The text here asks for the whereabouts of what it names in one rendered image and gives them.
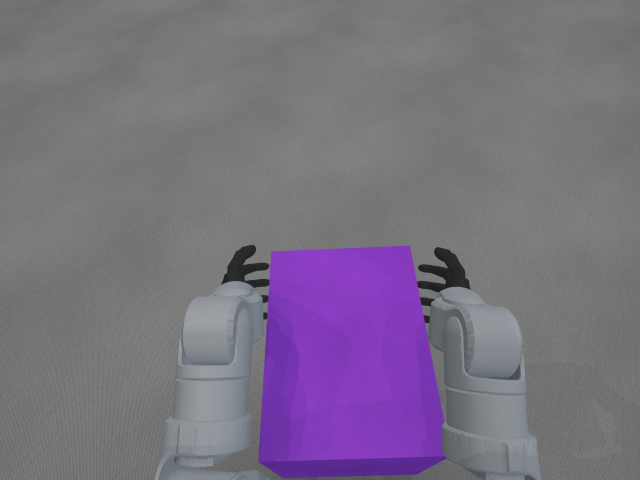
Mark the right robot forearm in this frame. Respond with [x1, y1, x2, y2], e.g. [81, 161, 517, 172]
[428, 287, 542, 480]

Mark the left robot hand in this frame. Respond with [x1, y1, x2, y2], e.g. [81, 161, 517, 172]
[221, 245, 269, 320]

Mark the left robot forearm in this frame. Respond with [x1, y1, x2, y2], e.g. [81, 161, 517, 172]
[154, 281, 264, 480]

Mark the right robot hand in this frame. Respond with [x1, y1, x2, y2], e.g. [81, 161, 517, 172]
[417, 247, 471, 323]

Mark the carton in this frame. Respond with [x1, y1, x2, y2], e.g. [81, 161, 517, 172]
[258, 246, 447, 478]

